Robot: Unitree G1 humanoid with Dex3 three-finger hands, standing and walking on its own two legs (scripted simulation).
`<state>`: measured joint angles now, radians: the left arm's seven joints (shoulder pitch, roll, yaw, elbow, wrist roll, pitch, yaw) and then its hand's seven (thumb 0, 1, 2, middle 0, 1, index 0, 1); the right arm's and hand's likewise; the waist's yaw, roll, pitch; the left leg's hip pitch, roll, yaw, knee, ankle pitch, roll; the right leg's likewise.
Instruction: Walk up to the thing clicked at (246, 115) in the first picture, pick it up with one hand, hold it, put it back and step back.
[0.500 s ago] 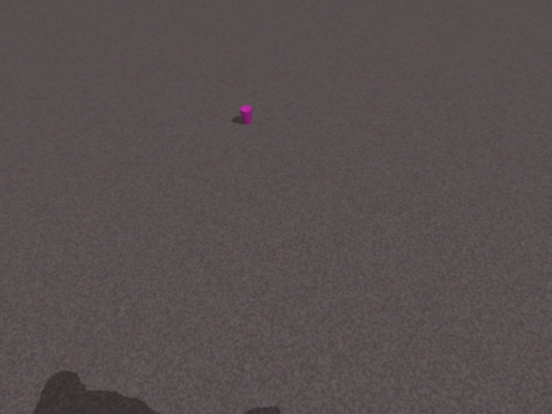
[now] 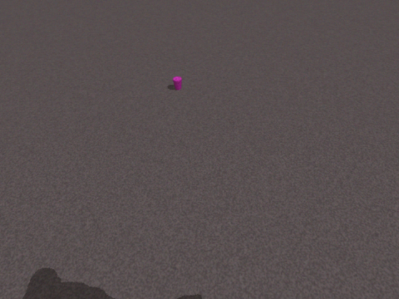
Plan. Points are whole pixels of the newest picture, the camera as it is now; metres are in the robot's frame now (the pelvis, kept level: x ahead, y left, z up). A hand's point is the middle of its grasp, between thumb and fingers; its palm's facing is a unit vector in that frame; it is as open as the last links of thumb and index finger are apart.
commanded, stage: stand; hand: left
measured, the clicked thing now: (177, 83) +1.90 +0.23 -0.73
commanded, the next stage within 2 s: walk up in 0.62 s
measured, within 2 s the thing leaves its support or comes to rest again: neither
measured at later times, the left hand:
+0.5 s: hand out of the picture +0.08 +0.25 -0.16, palm faces -0.02 -0.94 -0.35, open 7.4 cm
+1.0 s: hand (83, 290) +0.18 +0.29 -0.13, palm faces -0.20 -0.80 -0.57, open 7.4 cm
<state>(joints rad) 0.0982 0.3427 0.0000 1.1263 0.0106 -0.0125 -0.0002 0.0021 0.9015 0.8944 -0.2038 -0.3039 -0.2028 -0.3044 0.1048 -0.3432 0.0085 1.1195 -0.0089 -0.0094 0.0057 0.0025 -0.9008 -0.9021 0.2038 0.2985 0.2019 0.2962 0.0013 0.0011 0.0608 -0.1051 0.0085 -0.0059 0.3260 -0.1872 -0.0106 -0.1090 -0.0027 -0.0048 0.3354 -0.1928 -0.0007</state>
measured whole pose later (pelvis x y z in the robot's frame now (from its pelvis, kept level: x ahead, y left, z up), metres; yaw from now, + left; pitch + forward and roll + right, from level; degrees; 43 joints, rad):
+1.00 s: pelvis +0.08 -0.02 -0.03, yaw -16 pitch -1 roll -2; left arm 0.34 0.45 0.07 0.97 0.00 -0.07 0.01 0.00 0.90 0.89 -0.20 -0.30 -0.20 -0.30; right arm 0.12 -0.51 -0.11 0.88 -0.07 0.04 0.15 0.01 -0.90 -0.90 0.20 0.30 0.20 0.30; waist 0.02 0.16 0.02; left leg -0.44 0.03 -0.03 1.12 -0.49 -0.01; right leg -0.32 -0.04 -0.06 0.70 -0.37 0.00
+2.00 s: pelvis +0.67 +0.05 -0.05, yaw -46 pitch +0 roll -3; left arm 0.35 0.45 0.04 0.86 0.03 -0.09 0.09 0.00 0.89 0.89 -0.21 -0.31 -0.21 -0.31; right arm 0.14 -0.50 -0.10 0.66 -0.05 0.07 0.15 0.00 -0.90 -0.90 0.20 0.30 0.20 0.30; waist -0.01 0.14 0.06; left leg -0.64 0.15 -0.09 0.98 -0.29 -0.01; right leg -0.35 -0.12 0.02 0.77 -0.42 0.04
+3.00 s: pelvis +1.11 +0.23 -0.06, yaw -66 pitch -1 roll -2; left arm 0.30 0.43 0.05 0.80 0.01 -0.08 0.11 0.00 0.90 0.89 -0.21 -0.30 -0.21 -0.31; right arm 0.28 -0.44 -0.09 0.65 -0.08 0.10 0.06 0.00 -0.90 -0.90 0.21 0.30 0.20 0.30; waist -0.07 0.10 0.15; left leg -0.48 -0.01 0.09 1.05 -0.48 0.03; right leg -0.50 0.03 -0.12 0.81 -0.30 -0.07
